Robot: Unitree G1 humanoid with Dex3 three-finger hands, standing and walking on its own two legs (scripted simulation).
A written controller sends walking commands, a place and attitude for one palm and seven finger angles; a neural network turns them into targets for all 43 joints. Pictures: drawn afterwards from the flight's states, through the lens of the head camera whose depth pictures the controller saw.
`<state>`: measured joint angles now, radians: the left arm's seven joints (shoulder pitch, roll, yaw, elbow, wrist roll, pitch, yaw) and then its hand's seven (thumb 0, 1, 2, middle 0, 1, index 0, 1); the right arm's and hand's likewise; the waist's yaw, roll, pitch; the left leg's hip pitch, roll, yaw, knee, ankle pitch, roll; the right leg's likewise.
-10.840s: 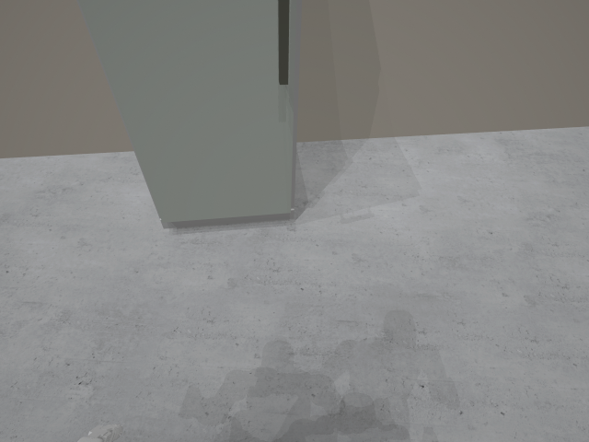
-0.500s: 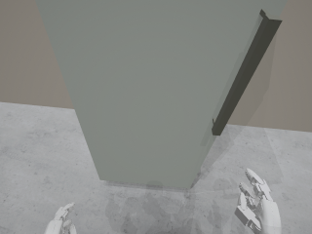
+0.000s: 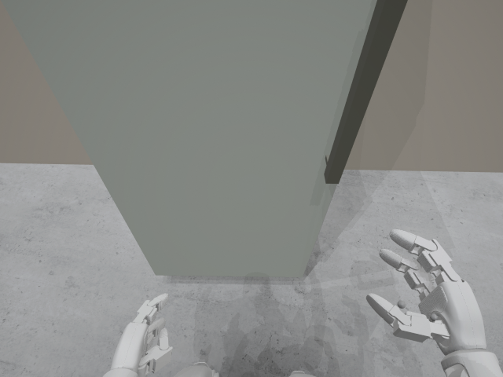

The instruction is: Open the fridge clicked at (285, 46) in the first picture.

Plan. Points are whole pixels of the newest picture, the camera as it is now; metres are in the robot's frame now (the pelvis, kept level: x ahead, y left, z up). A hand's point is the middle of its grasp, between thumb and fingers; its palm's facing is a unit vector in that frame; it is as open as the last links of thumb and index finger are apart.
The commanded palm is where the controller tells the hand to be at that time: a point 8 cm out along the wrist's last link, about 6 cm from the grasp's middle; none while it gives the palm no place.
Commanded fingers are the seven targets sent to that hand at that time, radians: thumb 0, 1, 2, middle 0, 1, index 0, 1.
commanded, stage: raise the hand to about handle height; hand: right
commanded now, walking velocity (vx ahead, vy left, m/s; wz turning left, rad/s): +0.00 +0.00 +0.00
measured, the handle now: (354, 91) +0.51 -0.14 +0.20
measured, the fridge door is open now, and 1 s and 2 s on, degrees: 0 0 0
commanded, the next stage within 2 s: move the hooked fingers beside the handle in 1.38 s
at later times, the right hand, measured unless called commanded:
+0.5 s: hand (464, 249) +0.27 -0.25 +0.13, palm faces +0.04 +1.00 -0.07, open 13.2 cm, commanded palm +0.24 -0.30 +0.14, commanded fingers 0.00 0.50 -0.30 0.30 1.20 0.30 1.20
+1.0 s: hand out of the picture +0.31 -0.28 +0.19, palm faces +0.04 +1.00 -0.06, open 13.9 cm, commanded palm +0.27 -0.32 +0.19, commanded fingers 0.00 0.50 -0.30 0.30 1.20 0.30 1.20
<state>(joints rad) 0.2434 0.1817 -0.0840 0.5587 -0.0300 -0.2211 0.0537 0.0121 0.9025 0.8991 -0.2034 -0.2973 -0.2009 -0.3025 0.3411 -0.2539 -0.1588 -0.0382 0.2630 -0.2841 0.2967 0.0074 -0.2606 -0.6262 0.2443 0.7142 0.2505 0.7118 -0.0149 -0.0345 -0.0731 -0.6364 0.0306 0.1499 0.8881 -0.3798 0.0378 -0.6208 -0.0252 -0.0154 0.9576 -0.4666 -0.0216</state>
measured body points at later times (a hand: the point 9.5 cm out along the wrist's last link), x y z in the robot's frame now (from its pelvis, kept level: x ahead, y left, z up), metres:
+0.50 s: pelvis +0.02 -0.01 +0.03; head +0.03 -0.01 +0.48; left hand +0.21 +0.23 -0.02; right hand +0.26 -0.30 +0.14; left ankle +0.04 +0.10 -0.69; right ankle +0.01 -0.10 -0.69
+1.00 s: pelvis +0.02 +0.00 +0.05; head +0.02 +0.01 +0.49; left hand +0.20 +0.24 -0.03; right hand +0.30 -0.33 +0.20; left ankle +0.04 +0.10 -0.69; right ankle +0.01 -0.10 -0.69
